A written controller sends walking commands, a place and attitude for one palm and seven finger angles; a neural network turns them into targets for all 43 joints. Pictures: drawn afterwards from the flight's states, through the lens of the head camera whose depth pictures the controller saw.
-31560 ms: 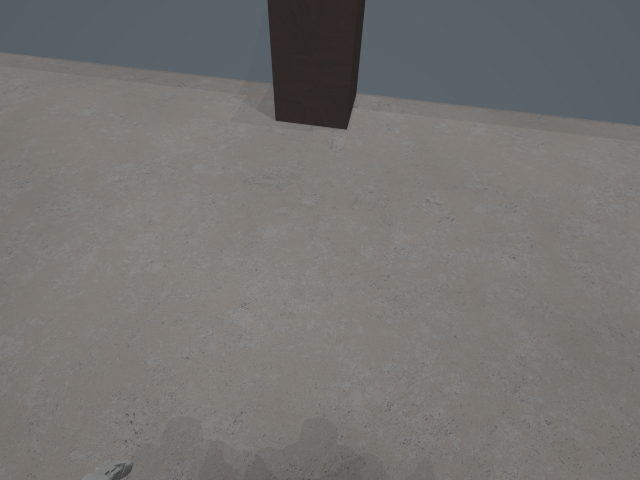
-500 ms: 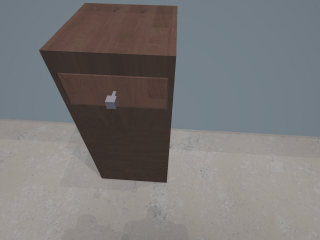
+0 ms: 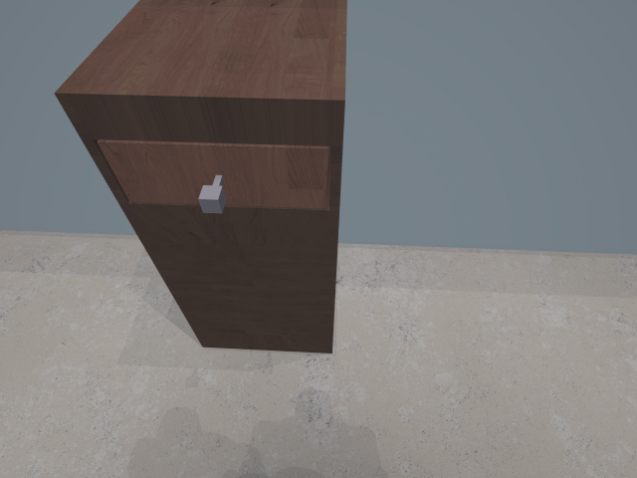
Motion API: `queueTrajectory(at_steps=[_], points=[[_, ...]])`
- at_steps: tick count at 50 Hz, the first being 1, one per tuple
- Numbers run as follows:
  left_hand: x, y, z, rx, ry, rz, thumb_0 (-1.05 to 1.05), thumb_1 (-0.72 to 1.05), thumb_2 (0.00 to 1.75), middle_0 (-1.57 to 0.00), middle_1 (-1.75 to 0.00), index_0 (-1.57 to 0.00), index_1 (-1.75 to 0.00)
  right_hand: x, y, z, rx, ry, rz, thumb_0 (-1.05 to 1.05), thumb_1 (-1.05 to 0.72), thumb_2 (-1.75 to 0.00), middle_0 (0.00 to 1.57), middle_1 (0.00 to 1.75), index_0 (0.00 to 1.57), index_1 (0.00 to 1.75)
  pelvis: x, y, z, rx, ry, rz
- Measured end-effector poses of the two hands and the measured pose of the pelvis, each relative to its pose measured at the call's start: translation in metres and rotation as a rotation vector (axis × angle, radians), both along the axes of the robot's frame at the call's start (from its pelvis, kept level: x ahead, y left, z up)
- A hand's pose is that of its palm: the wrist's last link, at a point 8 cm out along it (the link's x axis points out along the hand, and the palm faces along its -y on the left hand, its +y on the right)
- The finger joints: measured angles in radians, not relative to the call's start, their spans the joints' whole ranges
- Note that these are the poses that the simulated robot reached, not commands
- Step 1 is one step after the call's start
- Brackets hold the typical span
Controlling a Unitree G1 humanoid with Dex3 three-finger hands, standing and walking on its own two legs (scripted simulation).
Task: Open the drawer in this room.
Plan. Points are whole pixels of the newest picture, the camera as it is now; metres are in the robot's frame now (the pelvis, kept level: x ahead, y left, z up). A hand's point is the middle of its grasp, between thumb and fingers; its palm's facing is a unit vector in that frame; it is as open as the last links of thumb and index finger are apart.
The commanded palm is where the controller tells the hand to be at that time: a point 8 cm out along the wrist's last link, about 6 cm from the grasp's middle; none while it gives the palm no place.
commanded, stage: come to a stop and stand still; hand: left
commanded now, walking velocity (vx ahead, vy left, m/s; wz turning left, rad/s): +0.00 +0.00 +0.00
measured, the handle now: (215, 192) +0.55 +0.22 +0.00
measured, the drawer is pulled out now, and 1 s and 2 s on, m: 0.00 0.00 0.00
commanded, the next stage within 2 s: look again from close up in 0.84 s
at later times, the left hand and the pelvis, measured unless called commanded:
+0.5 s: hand out of the picture -0.03 +0.19 -0.17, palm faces +0.04 -0.98 -0.20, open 7.3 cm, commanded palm none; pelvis -0.08 +0.01 +0.00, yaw +1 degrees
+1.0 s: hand out of the picture -0.13 +0.16 -0.18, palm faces +0.09 -0.99 -0.14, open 7.4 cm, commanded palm none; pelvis -0.09 +0.01 +0.00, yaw +2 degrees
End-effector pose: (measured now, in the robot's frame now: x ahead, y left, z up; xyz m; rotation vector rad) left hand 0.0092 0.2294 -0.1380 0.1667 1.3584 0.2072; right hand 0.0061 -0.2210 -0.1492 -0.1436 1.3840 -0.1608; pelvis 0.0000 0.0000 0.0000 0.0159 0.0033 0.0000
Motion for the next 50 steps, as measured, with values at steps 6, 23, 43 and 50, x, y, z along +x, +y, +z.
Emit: queueTrajectory(at_steps=[6, 23, 43, 50], points=[[0.007, 0.000, 0.003, 0.016, -0.084, -0.049, 0.01, 0.91, 0.90, -0.20, -0.30, -0.20, -0.30, -0.002, -0.016, 0.005, -0.010, -0.070, 0.020, 0.01, -0.92, -0.90, 0.20, 0.30, 0.20, 0.30, -0.019, -0.008, -0.002, -0.003, -0.006, 0.012], [-0.036, 0.008, 0.000, -0.039, -0.185, -0.052, 0.01, 0.91, 0.90, -0.20, -0.30, -0.20, -0.30, -0.031, -0.014, 0.025, -0.056, -0.189, 0.067, 0.00, -0.91, -0.90, 0.20, 0.30, 0.20, 0.30, -0.074, 0.005, 0.000, -0.031, -0.054, 0.023], [-0.157, -0.004, -0.006, -0.076, 0.097, 0.049, 0.01, 0.91, 0.90, -0.20, -0.30, -0.20, -0.30, -0.110, 0.013, 0.012, 0.008, 0.028, 0.023, 0.00, -0.90, -0.90, 0.20, 0.30, 0.20, 0.30, -0.091, 0.012, 0.003, -0.031, -0.029, 0.035], [-0.150, -0.017, -0.009, -0.109, 0.089, 0.053, 0.01, 0.91, 0.90, -0.20, -0.30, -0.20, -0.30, -0.109, 0.018, 0.012, 0.012, 0.037, 0.014, 0.00, -0.91, -0.90, 0.20, 0.30, 0.20, 0.30, -0.087, 0.013, 0.003, -0.030, -0.023, 0.036]])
